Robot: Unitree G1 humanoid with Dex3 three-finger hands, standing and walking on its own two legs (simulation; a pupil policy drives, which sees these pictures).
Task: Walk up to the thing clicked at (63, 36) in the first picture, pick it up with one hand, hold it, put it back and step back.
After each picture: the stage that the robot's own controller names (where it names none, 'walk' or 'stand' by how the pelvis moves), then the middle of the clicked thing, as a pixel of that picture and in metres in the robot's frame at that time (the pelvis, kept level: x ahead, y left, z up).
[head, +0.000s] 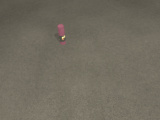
stand; (61, 34) +1.46 +0.28 -0.65
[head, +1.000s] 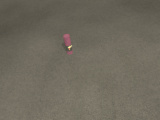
walk; (68, 44) +1.35 +0.33 -0.65
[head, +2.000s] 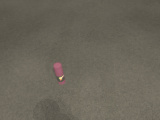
walk; (59, 74) +0.88 +0.31 -0.65
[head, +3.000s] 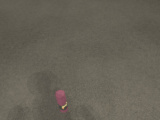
walk; (62, 101) +0.58 +0.22 -0.63
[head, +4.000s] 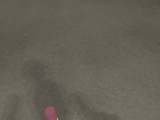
stand; (52, 117) +0.45 +0.24 -0.64
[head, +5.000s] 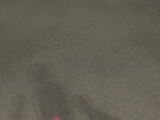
stand; out of the picture +0.41 +0.21 -0.65
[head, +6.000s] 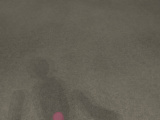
stand; out of the picture +0.43 +0.19 -0.66
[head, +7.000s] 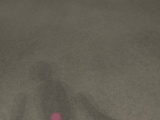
stand; out of the picture +0.44 +0.21 -0.66
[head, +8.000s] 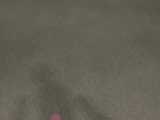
stand; out of the picture +0.43 +0.22 -0.66
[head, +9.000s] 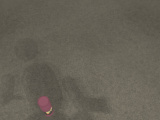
go down; (46, 107) +0.44 +0.24 -0.61
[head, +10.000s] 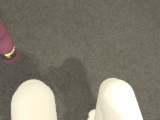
go down; (4, 45) +0.48 +0.30 -0.23
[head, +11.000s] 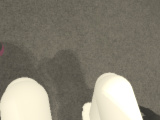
close in; out of the picture +0.47 +0.32 -0.22
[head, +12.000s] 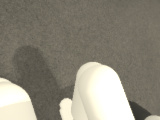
close in; out of the picture +0.44 +0.36 -0.16
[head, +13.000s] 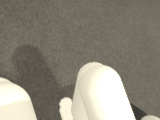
lift; out of the picture +0.43 +0.36 -0.15
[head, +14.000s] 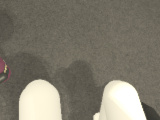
lift; out of the picture +0.34 +0.30 -0.05
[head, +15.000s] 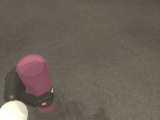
hold; (40, 88) +0.31 +0.16 +0.06
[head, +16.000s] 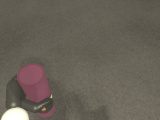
hold; (39, 94) +0.31 +0.17 +0.01
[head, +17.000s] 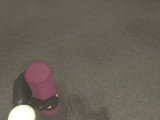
crouch; (45, 92) +0.31 +0.15 +0.02
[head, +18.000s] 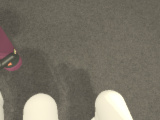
crouch; (2, 50) +0.44 +0.25 -0.06
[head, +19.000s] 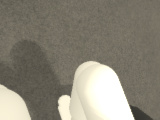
lower; out of the picture +0.43 +0.34 -0.17
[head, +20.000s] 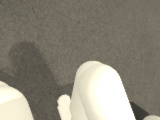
lower; out of the picture +0.43 +0.35 -0.16
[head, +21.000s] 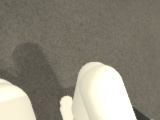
lower; out of the picture +0.42 +0.35 -0.16
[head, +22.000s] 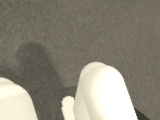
lower; out of the picture +0.41 +0.34 -0.16
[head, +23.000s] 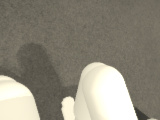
loosen; out of the picture +0.41 +0.34 -0.16
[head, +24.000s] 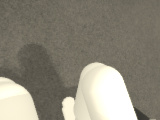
withdraw; out of the picture +0.41 +0.32 -0.16
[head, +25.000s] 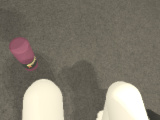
walk; (26, 56) +0.44 +0.27 -0.26
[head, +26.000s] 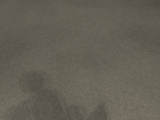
stand; out of the picture +0.38 +0.20 -0.59
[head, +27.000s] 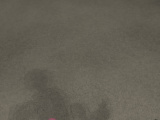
stand; out of the picture +0.39 +0.22 -0.60
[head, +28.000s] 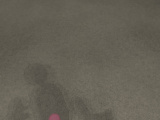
stand; out of the picture +0.40 +0.21 -0.62
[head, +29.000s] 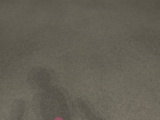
walk; out of the picture +0.41 +0.20 -0.65
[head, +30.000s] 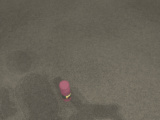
walk; (65, 91) +0.54 +0.15 -0.63
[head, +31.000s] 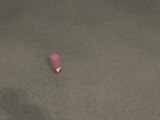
walk; (56, 65) +0.83 +0.21 -0.63
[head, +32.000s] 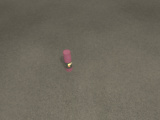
stand; (67, 61) +1.04 +0.22 -0.64
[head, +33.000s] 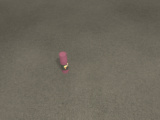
stand; (64, 62) +1.03 +0.23 -0.66
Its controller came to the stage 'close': yes
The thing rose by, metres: 0.66
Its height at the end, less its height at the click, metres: +0.00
